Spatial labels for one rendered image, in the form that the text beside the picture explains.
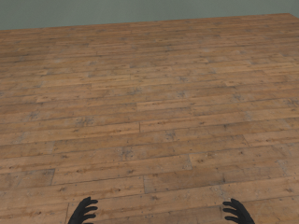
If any robot left hand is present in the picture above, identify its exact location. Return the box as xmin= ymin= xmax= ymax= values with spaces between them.
xmin=67 ymin=196 xmax=98 ymax=224

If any robot right hand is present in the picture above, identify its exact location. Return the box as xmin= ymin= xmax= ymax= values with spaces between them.
xmin=222 ymin=198 xmax=255 ymax=224

